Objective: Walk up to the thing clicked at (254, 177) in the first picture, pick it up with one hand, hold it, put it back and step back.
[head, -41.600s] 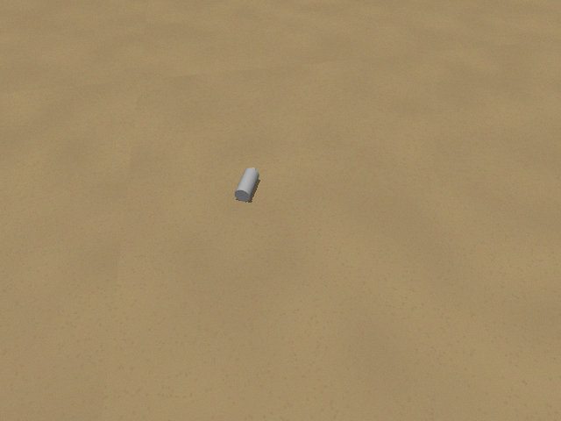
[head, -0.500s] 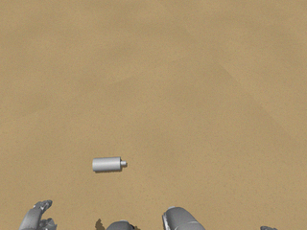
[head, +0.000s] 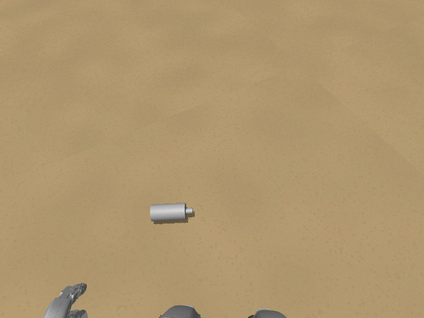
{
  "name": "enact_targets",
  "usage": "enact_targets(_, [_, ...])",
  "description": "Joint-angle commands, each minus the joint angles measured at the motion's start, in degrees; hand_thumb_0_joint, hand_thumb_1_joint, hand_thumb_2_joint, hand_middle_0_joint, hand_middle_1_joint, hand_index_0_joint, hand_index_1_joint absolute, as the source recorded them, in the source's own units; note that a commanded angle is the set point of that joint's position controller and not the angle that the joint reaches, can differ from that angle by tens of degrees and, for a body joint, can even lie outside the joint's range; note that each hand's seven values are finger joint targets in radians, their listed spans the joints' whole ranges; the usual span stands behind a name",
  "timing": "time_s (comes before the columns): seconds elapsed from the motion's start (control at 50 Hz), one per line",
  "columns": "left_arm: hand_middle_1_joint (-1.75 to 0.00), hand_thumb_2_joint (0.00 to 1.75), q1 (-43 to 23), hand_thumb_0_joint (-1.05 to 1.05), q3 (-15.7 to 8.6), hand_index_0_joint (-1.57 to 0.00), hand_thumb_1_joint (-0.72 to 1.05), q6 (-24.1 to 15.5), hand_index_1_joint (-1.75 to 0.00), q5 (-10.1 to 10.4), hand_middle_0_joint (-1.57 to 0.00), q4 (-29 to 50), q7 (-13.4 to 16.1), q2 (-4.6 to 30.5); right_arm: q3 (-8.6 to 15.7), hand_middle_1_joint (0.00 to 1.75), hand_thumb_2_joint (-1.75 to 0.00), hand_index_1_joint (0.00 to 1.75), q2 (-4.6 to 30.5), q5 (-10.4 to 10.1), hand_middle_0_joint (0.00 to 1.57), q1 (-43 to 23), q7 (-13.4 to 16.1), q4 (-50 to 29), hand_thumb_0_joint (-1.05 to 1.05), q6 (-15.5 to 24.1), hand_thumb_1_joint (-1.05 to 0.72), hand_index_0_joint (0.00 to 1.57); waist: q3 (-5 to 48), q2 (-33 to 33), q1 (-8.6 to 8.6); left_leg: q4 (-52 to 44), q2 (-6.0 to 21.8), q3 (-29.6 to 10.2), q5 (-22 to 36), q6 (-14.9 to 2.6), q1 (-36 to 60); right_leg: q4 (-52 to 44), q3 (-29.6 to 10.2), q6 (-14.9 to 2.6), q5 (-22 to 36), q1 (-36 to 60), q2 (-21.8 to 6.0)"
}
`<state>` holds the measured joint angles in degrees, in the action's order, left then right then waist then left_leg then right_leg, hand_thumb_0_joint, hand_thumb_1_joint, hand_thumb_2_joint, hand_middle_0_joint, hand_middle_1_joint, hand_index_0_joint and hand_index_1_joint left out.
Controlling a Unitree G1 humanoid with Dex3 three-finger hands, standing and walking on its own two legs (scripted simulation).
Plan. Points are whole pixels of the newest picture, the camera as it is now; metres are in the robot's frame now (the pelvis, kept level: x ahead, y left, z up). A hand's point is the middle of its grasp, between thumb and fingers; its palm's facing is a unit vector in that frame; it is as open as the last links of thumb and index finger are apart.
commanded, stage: step back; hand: left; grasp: from above
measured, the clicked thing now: (172, 211) +0.60 +0.24 -0.73
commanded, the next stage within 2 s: none
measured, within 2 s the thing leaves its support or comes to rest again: neither
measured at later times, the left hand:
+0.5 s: hand out of the picture -0.08 +0.25 -0.16, palm faces -0.07 -0.91 -0.40, open 7.4 cm
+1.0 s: hand out of the picture -0.21 +0.25 -0.15, palm faces -0.02 -0.92 -0.39, open 7.4 cm
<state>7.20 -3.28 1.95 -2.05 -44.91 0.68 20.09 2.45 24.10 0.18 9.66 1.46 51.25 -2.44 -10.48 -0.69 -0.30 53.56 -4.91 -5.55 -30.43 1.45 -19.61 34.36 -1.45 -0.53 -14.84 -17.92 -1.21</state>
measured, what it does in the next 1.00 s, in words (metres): walks backwards: left foot, then right foot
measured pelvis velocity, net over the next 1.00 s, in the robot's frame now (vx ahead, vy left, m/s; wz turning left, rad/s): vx -0.33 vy -0.02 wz -0.01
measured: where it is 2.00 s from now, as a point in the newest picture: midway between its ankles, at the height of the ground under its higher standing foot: outside the picture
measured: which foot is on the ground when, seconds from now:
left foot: up 0.00-0.06, down 0.08-0.48, up 0.50-0.78, down 0.80-1.00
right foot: down 0.00-0.08, up 0.10-0.44, down 0.46-0.80, up 0.82-1.00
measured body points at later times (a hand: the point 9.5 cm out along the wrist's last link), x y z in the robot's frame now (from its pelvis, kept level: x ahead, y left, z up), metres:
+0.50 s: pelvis -0.16 -0.02 -0.02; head -0.11 -0.03 +0.43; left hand -0.07 +0.30 -0.13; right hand -0.04 -0.34 -0.13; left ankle -0.05 +0.12 -0.72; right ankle -0.19 -0.14 -0.73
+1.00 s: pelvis -0.33 -0.02 +0.00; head -0.27 +0.00 +0.44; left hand -0.20 +0.30 -0.12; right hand -0.24 -0.33 -0.11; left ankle -0.28 +0.11 -0.73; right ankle -0.36 -0.15 -0.65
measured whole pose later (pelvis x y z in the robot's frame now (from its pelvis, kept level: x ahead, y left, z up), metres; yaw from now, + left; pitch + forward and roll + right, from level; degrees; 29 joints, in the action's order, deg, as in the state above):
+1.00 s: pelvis -0.33 -0.02 +0.00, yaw +0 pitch -2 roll -1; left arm 6.9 -4.1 3.8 -0.9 -46.5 0.8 23.2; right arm 1.8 20.8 2.2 9.0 0.7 49.6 -1.8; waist -10.4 1.5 0.0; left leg 35.2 0.9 -1.0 -14.1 -1.0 -18.8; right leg 66.8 -6.4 0.2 -31.2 -24.9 5.2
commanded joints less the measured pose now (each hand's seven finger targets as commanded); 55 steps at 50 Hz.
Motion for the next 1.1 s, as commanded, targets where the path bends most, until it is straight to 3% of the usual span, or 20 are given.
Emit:
enact_targets(0.0, [-0.30, 0.90, -0.2, 0.00, -4.2, -0.20, 0.90, -0.2, -0.30, 0.9, -0.20, 5.0, 1.0, 15.5, 3.4, 0.30, -0.90, 0.30, 7.9, 0.7, 0.20, 4.2, 0.0, -3.2, 0.00, 1.9, -0.90, 0.20, 14.4, 11.5, 0.28, -21.8, 2.6, 4.7, 9.3, -1.73, 3.5, -1.0, -10.6, -9.84, 28.3, 11.9, -10.4])
enact_targets(0.04, [-0.30, 0.90, -0.1, 0.00, -3.4, -0.20, 0.90, 0.4, -0.30, 1.3, -0.20, 5.8, 0.5, 13.9, 4.4, 0.30, -0.90, 0.30, 9.7, 1.6, 0.20, 5.1, -0.1, -3.0, 0.00, 2.4, -0.90, 0.20, 14.7, 5.8, 1.21, -31.0, 7.0, -1.0, 23.2, -3.77, 12.0, 2.7, -9.3, -4.97, 16.2, 3.0, -6.5])
enact_targets(0.08, [-0.30, 0.90, -4.0, 0.00, -3.9, -0.20, 0.90, 0.3, -0.30, 1.5, -0.20, 6.6, 1.3, 13.2, 6.0, 0.30, -0.90, 0.30, 19.1, 1.9, 0.20, 2.6, -0.8, -4.6, 0.00, 2.4, -0.90, 0.20, 12.2, -13.4, 4.08, -35.1, 27.0, -22.9, 37.4, -16.91, 5.1, 23.2, -4.3, -0.66, -22.8, -6.0, 6.7])
enact_targets(0.1, [-0.30, 0.90, -4.2, 0.00, -4.3, -0.20, 0.90, 0.4, -0.30, 0.8, -0.20, 5.5, 1.8, 13.6, 6.0, 0.30, -0.90, 0.30, 18.0, 2.0, 0.20, 0.8, -0.6, -4.7, 0.00, 2.6, -0.90, 0.20, 10.3, -10.0, 3.68, -34.8, 27.7, -23.1, 37.3, -18.81, 1.6, 32.5, -9.4, -0.88, -23.5, -5.5, 7.2])
enact_targets(0.16, [-0.30, 0.90, 2.1, 0.00, -4.4, -0.20, 0.90, 0.6, -0.30, 2.0, -0.20, 2.3, 1.3, 13.0, 3.9, 0.30, -0.90, 0.30, 12.0, 1.8, 0.20, -5.3, 0.2, -6.1, 0.00, 2.8, -0.90, 0.20, 9.2, -6.7, -1.27, -31.0, 19.8, -9.6, 40.9, -14.11, 5.1, 40.0, -10.0, -0.89, -15.5, -9.6, 7.7])
enact_targets(0.28, [-0.30, 0.90, 2.6, 0.00, -4.4, -0.20, 0.90, 0.3, -0.30, 1.0, -0.20, 3.3, 0.5, 12.1, 4.3, 0.30, -0.90, 0.30, 11.6, 1.4, 0.20, 0.4, 0.6, -6.5, 0.00, 2.7, -0.90, 0.20, 12.9, -7.8, 2.35, -27.0, 20.1, -8.5, 44.1, -16.43, 18.3, 26.7, -6.5, 2.50, -16.4, -10.5, 5.5])
enact_targets(0.38, [-0.30, 0.90, 9.2, 0.00, -4.4, -0.20, 0.90, -0.5, -0.30, 1.0, -0.20, -0.2, 0.0, 11.5, 4.6, 0.30, -0.90, 0.30, 13.5, 1.4, 0.20, -3.3, 0.1, -8.4, 0.00, 1.5, -0.90, 0.20, 16.1, -11.3, -0.41, -23.9, 18.6, -5.8, 36.2, -12.92, 11.1, -0.2, -0.3, 0.23, -7.8, 3.9, 2.2])
enact_targets(0.42, [-0.30, 0.90, 12.6, 0.00, -4.9, -0.20, 0.90, -1.0, -0.30, 0.1, -0.20, -2.1, -0.1, 12.5, 4.2, 0.30, -0.90, 0.30, 12.2, 0.7, 0.20, -4.1, -0.1, -8.5, 0.00, 0.5, -0.90, 0.20, 15.6, -8.0, -1.77, -20.3, 14.8, -3.8, 25.7, -8.06, 1.5, -10.5, -1.1, -1.59, 1.7, 11.9, 1.7])
enact_targets(0.44, [-0.30, 0.90, 11.9, 0.00, -6.1, -0.20, 0.90, -1.4, -0.30, -0.9, -0.20, -1.3, -0.2, 16.8, 3.6, 0.30, -0.90, 0.30, 9.5, 0.4, 0.20, -2.8, -0.3, -9.1, 0.00, 0.4, -0.90, 0.20, 13.0, 4.2, -0.97, -12.1, 7.3, -1.4, 11.9, -4.07, -10.3, -12.6, -16.9, -4.54, -1.5, 13.5, -7.3])
enact_targets(0.46, [-0.30, 0.90, 6.9, 0.00, -7.3, -0.20, 0.90, -1.0, -0.30, -0.3, -0.20, 1.1, -0.3, 23.3, 3.7, 0.30, -0.90, 0.30, 8.2, 0.1, 0.20, -5.7, 0.5, -9.8, 0.00, 0.4, -0.90, 0.20, 10.2, 17.3, -3.30, 3.2, -1.1, 0.9, -3.9, -1.37, -9.6, -18.7, -29.8, -15.10, -2.2, -1.2, -21.1])
enact_targets(0.48, [-0.30, 0.90, 2.6, 0.00, -7.2, -0.20, 0.90, -1.4, -0.30, -0.2, -0.20, 3.2, 0.1, 24.1, 4.6, 0.30, -0.90, 0.30, 10.7, 0.3, 0.20, -5.6, 0.8, -9.4, 0.00, 0.0, -0.90, 0.20, 5.9, 15.9, -2.26, 13.8, 1.5, -5.5, -4.3, -0.75, -6.5, -20.9, -34.2, -17.93, -2.6, -11.2, -24.9])
enact_targets(0.54, [-0.30, 0.90, -4.3, 0.00, -5.5, -0.20, 0.90, -1.6, -0.30, -0.4, -0.20, 4.4, 0.9, 16.0, 3.8, 0.30, -0.90, 0.30, 9.7, -0.7, 0.20, 0.9, 0.4, -5.8, 0.00, 0.8, -0.90, 0.20, 6.8, 8.3, 2.16, 16.7, -2.1, -3.7, 3.7, -0.92, -6.9, -10.3, -12.0, -11.11, 16.1, -3.7, -12.3])
enact_targets(0.64, [-0.30, 0.90, 2.0, 0.00, -5.2, -0.20, 0.90, -1.0, -0.30, -0.6, -0.20, 4.3, 1.5, 15.7, 3.0, 0.30, -0.90, 0.30, 8.4, 0.4, 0.20, -0.5, 0.5, -7.0, 0.00, 1.2, -0.90, 0.20, 9.9, 11.3, -2.38, 1.7, 0.7, 0.3, -0.8, 0.04, -7.8, -5.8, -11.3, -11.71, 25.9, 10.0, -13.4])
enact_targets(0.72, [-0.30, 0.90, -0.3, 0.00, -4.4, -0.20, 0.90, -0.1, -0.30, 0.5, -0.20, 5.0, 1.4, 16.2, 3.6, 0.30, -0.90, 0.30, 8.1, 1.1, 0.20, 5.4, 0.1, -4.5, 0.00, 1.5, -0.90, 0.20, 13.7, 12.1, -0.01, -22.0, 3.3, 5.0, 8.1, -1.91, 2.2, 0.4, -10.5, -9.48, 27.4, 11.3, -12.7])
enact_targets(0.76, [-0.30, 0.90, 1.3, 0.00, -3.3, -0.20, 0.90, 0.7, -0.30, 1.1, -0.20, 5.2, 0.9, 13.9, 4.5, 0.30, -0.90, 0.30, 10.1, 1.7, 0.20, 6.1, 0.1, -3.7, 0.00, 2.0, -0.90, 0.20, 13.8, 4.2, 0.06, -31.0, 8.2, -2.7, 22.6, -4.23, 10.8, 5.9, -7.3, -4.42, 14.3, 1.3, -7.2])
enact_targets(0.8, [-0.30, 0.90, -3.1, 0.00, -4.0, -0.20, 0.90, 0.8, -0.30, 1.2, -0.20, 6.2, 1.8, 13.6, 6.1, 0.30, -0.90, 0.30, 20.0, 1.9, 0.20, 3.5, -0.5, -5.8, 0.00, 2.0, -0.90, 0.20, 13.5, -12.2, 3.21, -33.5, 28.1, -25.0, 39.7, -18.01, 4.4, 27.4, -4.3, -0.26, -24.5, -7.1, 5.2])
enact_targets(0.82, [-0.30, 0.90, -4.2, 0.00, -4.5, -0.20, 0.90, 1.0, -0.30, 0.8, -0.20, 5.1, 2.2, 14.4, 6.1, 0.30, -0.90, 0.30, 18.0, 2.1, 0.20, 1.9, -0.3, -5.5, 0.00, 2.2, -0.90, 0.20, 11.2, -8.0, 2.73, -33.2, 27.2, -22.8, 39.8, -18.48, -0.7, 35.4, -9.2, -0.61, -23.8, -5.4, 6.0])
enact_targets(0.88, [-0.30, 0.90, 2.2, 0.00, -4.3, -0.20, 0.90, 1.2, -0.30, 1.8, -0.20, 2.2, 1.6, 13.6, 3.8, 0.30, -0.90, 0.30, 12.7, 2.1, 0.20, -4.4, 0.5, -6.8, 0.00, 2.4, -0.90, 0.20, 9.9, -6.1, -1.92, -29.0, 20.0, -9.1, 42.6, -14.48, 2.6, 41.6, -9.0, -0.62, -15.7, -8.8, 6.7])
enact_targets(0.98, [-0.30, 0.90, 1.2, 0.00, -3.9, -0.20, 0.90, 0.3, -0.30, 1.0, -0.20, 2.2, 0.5, 12.5, 3.9, 0.30, -0.90, 0.30, 11.6, 2.1, 0.20, -0.1, 0.5, -6.7, 0.00, 1.7, -0.90, 0.20, 12.0, -7.7, 1.61, -25.8, 19.1, -7.3, 43.9, -15.88, 11.8, 23.0, -3.3, 2.26, -16.8, -6.8, 4.3])
enact_targets(1.08, [-0.30, 0.90, 10.5, 0.00, -3.6, -0.20, 0.90, -0.9, -0.30, 0.7, -0.20, -2.9, 0.3, 11.8, 4.0, 0.30, -0.90, 0.30, 13.5, 1.1, 0.20, -3.7, -0.3, -7.7, 0.00, -0.2, -0.90, 0.20, 18.0, -10.9, -2.26, -21.2, 17.3, -4.6, 33.2, -10.84, 7.3, -9.4, 3.1, -0.90, -2.0, 9.2, 3.0])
